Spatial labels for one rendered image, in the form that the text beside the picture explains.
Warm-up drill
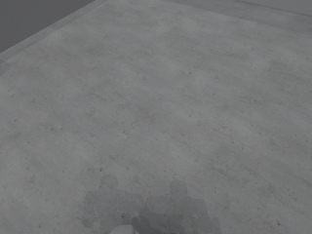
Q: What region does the left robot thigh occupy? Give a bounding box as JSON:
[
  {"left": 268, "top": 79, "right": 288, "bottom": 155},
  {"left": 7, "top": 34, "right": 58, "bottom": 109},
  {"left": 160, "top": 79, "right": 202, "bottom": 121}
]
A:
[{"left": 109, "top": 224, "right": 139, "bottom": 234}]

